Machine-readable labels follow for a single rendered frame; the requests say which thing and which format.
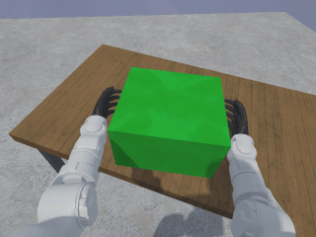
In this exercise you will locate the robot left forearm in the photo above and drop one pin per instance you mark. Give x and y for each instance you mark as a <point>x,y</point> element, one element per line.
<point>86,156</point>

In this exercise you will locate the robot left hand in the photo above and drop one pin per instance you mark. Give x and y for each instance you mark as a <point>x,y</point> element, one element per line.
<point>102,107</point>

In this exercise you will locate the robot right forearm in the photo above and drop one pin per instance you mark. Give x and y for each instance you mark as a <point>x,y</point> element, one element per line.
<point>245,175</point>

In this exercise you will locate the robot left upper arm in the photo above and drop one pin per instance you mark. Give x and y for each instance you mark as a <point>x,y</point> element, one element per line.
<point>65,210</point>

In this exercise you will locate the carton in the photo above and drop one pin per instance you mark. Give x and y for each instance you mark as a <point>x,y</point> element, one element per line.
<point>170,122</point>

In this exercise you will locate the table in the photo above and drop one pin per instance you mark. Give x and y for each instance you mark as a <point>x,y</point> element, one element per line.
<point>281,122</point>

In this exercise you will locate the robot right upper arm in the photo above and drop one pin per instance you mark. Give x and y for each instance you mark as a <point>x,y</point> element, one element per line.
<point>254,219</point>

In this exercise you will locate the robot right hand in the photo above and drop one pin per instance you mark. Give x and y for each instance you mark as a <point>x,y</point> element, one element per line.
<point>239,123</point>

